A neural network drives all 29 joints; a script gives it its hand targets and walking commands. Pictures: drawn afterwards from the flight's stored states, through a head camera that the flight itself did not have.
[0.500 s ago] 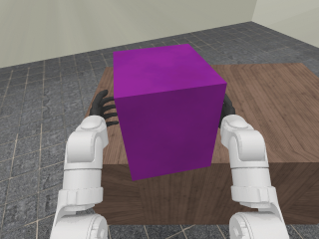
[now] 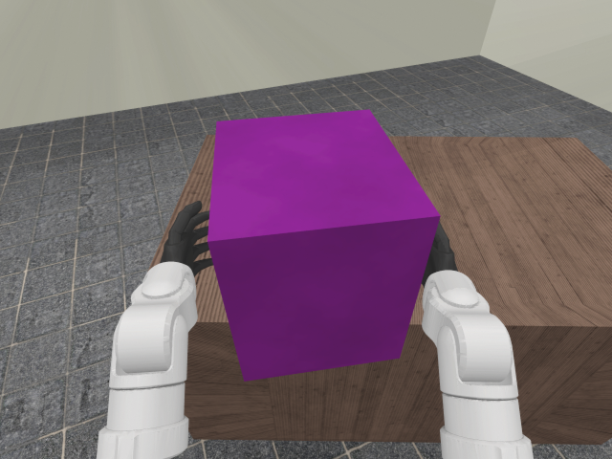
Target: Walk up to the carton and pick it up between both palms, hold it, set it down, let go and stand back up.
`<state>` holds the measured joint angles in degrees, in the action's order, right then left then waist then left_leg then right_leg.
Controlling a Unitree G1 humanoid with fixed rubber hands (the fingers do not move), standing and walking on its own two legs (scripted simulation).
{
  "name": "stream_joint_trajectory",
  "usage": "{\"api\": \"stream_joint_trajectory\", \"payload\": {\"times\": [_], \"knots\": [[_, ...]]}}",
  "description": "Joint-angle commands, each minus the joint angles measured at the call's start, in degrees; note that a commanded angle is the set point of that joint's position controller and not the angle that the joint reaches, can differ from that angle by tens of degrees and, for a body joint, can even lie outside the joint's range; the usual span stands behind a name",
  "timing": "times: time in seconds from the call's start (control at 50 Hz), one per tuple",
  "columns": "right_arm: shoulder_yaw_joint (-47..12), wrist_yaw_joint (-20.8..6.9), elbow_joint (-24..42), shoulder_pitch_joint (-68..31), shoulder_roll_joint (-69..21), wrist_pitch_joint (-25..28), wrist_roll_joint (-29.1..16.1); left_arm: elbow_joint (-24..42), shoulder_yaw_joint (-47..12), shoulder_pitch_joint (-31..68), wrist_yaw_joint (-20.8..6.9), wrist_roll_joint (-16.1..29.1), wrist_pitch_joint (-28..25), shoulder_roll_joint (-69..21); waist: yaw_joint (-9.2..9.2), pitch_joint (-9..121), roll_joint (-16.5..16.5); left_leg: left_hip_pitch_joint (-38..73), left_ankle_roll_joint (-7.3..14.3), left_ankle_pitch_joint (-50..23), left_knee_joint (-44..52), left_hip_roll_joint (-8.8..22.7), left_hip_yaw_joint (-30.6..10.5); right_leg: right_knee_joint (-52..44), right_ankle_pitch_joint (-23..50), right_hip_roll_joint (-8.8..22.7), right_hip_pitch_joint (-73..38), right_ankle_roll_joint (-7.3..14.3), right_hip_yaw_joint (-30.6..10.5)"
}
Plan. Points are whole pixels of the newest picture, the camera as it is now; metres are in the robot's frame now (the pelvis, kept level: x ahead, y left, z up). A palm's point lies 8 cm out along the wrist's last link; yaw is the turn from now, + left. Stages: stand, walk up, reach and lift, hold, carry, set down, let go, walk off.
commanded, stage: hold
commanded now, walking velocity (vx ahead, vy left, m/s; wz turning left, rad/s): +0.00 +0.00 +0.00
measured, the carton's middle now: (308, 240) +0.35 +0.01 +0.13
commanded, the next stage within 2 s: none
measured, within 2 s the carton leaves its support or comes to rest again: neither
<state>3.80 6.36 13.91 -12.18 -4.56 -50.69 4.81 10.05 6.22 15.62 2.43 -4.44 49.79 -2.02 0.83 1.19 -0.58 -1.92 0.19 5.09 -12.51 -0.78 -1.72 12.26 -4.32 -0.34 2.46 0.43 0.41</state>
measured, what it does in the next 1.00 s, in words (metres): stands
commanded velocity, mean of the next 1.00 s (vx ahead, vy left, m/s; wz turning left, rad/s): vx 0.00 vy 0.00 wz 0.00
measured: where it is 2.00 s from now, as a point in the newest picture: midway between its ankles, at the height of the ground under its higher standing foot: outside the picture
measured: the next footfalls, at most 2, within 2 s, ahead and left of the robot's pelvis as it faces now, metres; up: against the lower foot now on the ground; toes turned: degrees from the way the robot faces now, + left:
none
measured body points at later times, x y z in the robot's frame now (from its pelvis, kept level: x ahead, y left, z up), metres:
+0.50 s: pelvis +0.00 -0.01 +0.00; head -0.02 -0.02 +0.45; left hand +0.32 +0.15 +0.14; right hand +0.32 -0.16 +0.13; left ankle +0.03 +0.12 -0.75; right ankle +0.03 -0.11 -0.75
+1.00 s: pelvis +0.00 +0.00 -0.01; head -0.04 +0.00 +0.44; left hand +0.31 +0.16 +0.16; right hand +0.31 -0.15 +0.16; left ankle +0.03 +0.12 -0.75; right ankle +0.03 -0.11 -0.75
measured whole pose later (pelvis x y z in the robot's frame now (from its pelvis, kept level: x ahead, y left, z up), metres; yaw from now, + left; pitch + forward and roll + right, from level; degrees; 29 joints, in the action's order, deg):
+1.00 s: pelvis +0.00 +0.00 -0.01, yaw -1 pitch -5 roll +0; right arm 1.9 5.8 16.9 -18.2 5.6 -62.6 -4.2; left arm 15.6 3.3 19.4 6.3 4.8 61.5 4.6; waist 1.9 1.7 0.1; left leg -6.5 0.3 10.2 -21.6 -0.6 -0.3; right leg 21.5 -9.1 -0.7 7.5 0.4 -0.9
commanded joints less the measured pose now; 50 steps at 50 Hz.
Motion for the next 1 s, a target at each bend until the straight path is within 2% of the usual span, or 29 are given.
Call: {"api": "stream_joint_trajectory", "payload": {"times": [0.0, 0.12, 0.16, 0.2, 0.26, 0.36, 0.46, 0.52, 0.58, 0.64, 0.7, 0.78, 0.86, 0.9, 0.94, 0.98], "knots": [[-20.36, -8.0, 12.9, -32.82, -14.71, 3.11, -9.87, 12.68, -22.09, 27.9, -8.1, 10.44, -3.29, -16.79, 0.14, 13.33, -1.66, -5.27, -0.47, 3.46, 2.75, 0.4, -0.22, 1.11, 0.32, -0.93, -6.81, -1.33, -0.59], [-20.43, -8.39, 16.91, -37.1, -12.47, 3.69, -11.94, 19.18, -24.23, 32.22, -6.09, 12.59, -3.34, -18.0, 0.26, 19.37, -5.46, -7.88, -0.34, 8.04, 4.04, 4.04, -3.05, 5.48, -0.92, -2.01, -8.75, -1.38, -0.22], [-20.28, -8.21, 17.62, -38.85, -11.52, 3.82, -12.42, 18.84, -24.38, 33.21, -5.54, 12.98, -2.99, -18.21, 0.13, 20.27, -6.4, -8.77, -0.41, 9.36, 4.42, 5.11, -3.59, 6.09, -2.09, -2.21, -8.57, -1.47, 0.02], [-20.39, -8.05, 17.96, -40.29, -10.75, 3.75, -12.52, 17.86, -24.12, 33.77, -5.11, 13.55, -2.78, -18.06, 0.1, 21.07, -4.15, -8.14, -0.22, 8.66, 3.2, 5.05, -3.02, 5.89, -3.26, -2.03, -7.44, -1.52, 0.1], [-19.6, -7.95, 14.89, -39.64, -10.56, 2.79, -12.34, 15.36, -23.1, 33.08, -4.79, 13.33, -1.78, -17.49, -0.11, 20.56, -1.52, -6.73, -0.56, 7.82, 1.86, 3.72, -1.44, 4.35, -4.73, -1.69, -5.43, -1.4, 0.06], [-19.26, -8.05, 11.44, -39.26, -12.17, 0.7, -11.73, 12.58, -20.98, 32.33, -5.12, 12.17, 0.0, -16.08, 0.39, 20.18, 3.63, -4.6, -0.6, 2.57, 0.35, 0.81, 1.15, 1.81, -1.99, -0.72, -4.99, -1.44, -0.75], [-21.59, -7.76, 15.77, -37.37, -14.36, -0.88, -13.91, 17.16, -22.33, 30.01, -6.05, 12.45, 1.5, -15.37, 1.4, 24.96, 4.65, 0.09, -0.73, -7.63, -0.98, -1.7, 2.5, 0.99, 9.79, 0.42, -7.87, -2.24, -2.13], [-23.06, -7.47, 19.56, -33.8, -15.11, -1.99, -15.58, 22.69, -24.05, 27.93, -6.24, 12.93, 2.32, -14.08, 1.65, 27.97, 2.53, 2.32, -1.06, -13.11, -0.67, -2.54, 2.67, 1.41, 18.58, 0.62, -11.27, -2.59, -2.79], [-25.01, -6.75, 25.26, -32.14, -14.25, -3.27, -16.88, 26.49, -24.92, 25.31, -6.06, 13.81, 3.38, -12.57, 2.13, 27.69, 1.95, 3.42, -1.2, -15.56, 0.24, -2.57, 2.5, 1.56, 21.73, 0.5, -12.43, -3.18, -2.6], [-24.78, -5.86, 26.76, -28.94, -11.68, -5.05, -17.08, 28.76, -25.09, 23.21, -5.53, 14.87, 4.72, -9.62, 1.66, 23.74, 1.66, 3.5, -1.26, -13.86, 0.32, -2.43, 2.72, 1.01, 19.85, 0.6, -10.4, -3.11, -2.29], [-23.43, -4.98, 28.09, -28.26, -8.36, -6.72, -16.96, 28.36, -23.52, 22.01, -4.98, 15.73, 6.16, -7.12, 1.4, 18.85, 2.51, 2.57, -1.07, -9.43, -0.44, -2.13, 2.92, 0.34, 13.63, 1.01, -6.85, -2.56, -2.01], [-19.43, -4.48, 25.73, -28.69, -3.67, -8.46, -16.26, 26.04, -20.74, 23.3, -4.17, 16.3, 7.73, -4.02, 0.64, 14.34, 2.16, 0.93, -1.0, -3.26, -1.85, -1.48, 3.29, 0.38, 4.67, 1.03, -1.72, -1.61, -1.45], [-14.84, -4.63, 21.32, -32.32, 0.94, -8.28, -15.5, 22.25, -16.91, 27.03, -3.05, 16.05, 7.84, -1.29, 0.68, 12.39, 1.48, -1.75, -1.15, 3.01, -4.27, -0.35, 2.82, 2.36, -1.76, 1.02, 2.03, -0.21, -0.82], [-12.03, -4.89, 18.99, -36.07, 2.93, -7.5, -15.11, 20.02, -15.16, 30.16, -2.3, 15.65, 7.59, -1.55, 0.44, 12.64, -0.93, -3.89, -1.27, 8.14, -3.86, 1.0, 1.69, 4.54, -3.47, 0.52, 2.4, 0.26, -0.41], [-10.96, -5.53, 18.03, -42.44, 3.71, -6.28, -15.74, 20.12, -15.15, 36.32, -1.38, 16.8, 6.77, -3.39, 0.43, 15.82, -3.55, -7.35, -1.08, 13.52, -2.34, 3.37, -0.66, 8.67, -2.8, -0.59, 0.05, 0.2, 0.33], [-10.04, -6.38, 15.22, -48.68, 3.66, -4.66, -15.37, 16.96, -15.24, 41.36, -0.49, 16.98, 5.99, -6.5, 0.69, 18.66, -6.33, -11.82, -0.46, 17.01, -0.58, 5.72, -2.7, 13.05, -2.45, -1.78, -2.85, -0.1, 0.89]]}}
